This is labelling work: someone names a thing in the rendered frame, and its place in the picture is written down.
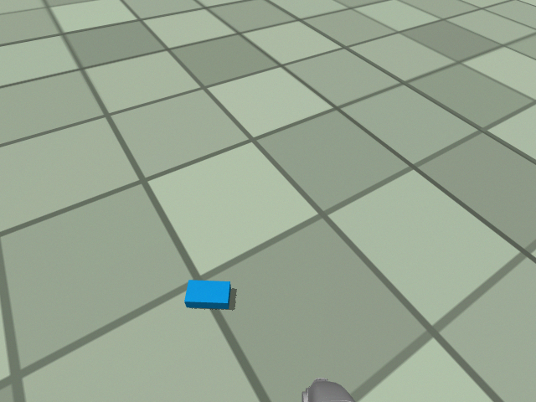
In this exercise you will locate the carton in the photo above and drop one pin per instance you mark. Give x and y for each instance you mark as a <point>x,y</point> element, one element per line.
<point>208,294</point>

